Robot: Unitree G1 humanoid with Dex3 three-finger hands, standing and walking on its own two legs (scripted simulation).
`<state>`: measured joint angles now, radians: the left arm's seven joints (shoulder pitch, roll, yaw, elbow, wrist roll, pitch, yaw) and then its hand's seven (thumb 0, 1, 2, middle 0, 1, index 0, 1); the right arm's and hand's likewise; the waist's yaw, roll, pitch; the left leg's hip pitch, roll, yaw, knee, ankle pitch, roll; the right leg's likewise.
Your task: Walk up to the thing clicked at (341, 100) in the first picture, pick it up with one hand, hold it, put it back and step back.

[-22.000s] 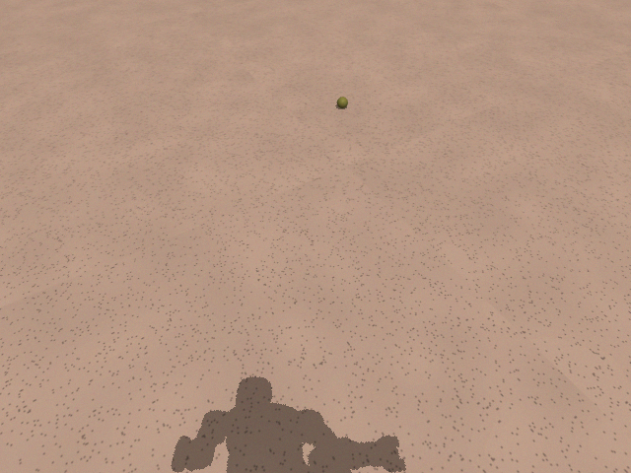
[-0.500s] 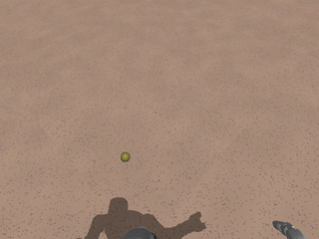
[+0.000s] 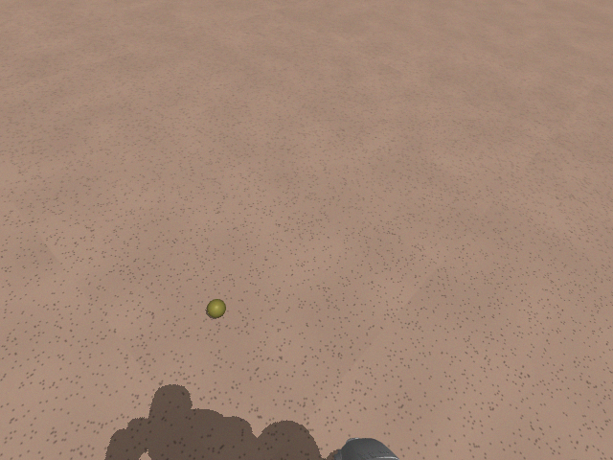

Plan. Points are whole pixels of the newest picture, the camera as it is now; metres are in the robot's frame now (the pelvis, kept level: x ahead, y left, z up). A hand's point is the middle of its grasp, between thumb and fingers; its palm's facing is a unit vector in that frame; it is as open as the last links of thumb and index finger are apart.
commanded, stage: walk up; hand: left
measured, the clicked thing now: (216, 308) +0.71 +0.25 -0.74
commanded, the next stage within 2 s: stand in 0.96 s
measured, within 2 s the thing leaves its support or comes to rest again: neither
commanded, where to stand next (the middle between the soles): +0.34 +0.00 m, yaw +2 degrees
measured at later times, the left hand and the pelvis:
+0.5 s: hand out of the picture +0.15 +0.22 -0.16, palm faces +0.02 -0.94 -0.34, open 7.4 cm; pelvis +0.02 -0.03 -0.02, yaw +0 degrees
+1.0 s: hand out of the picture +0.11 +0.21 -0.15, palm faces +0.05 -0.94 -0.33, open 7.4 cm; pelvis +0.04 -0.04 +0.00, yaw +1 degrees
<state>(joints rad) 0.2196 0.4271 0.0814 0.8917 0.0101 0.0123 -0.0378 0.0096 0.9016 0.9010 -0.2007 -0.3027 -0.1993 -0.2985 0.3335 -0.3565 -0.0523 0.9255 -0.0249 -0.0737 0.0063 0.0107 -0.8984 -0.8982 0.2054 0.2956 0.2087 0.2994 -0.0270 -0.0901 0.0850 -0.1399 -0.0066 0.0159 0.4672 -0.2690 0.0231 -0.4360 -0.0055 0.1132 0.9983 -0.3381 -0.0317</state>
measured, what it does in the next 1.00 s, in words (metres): steps on the spot: right foot, then left foot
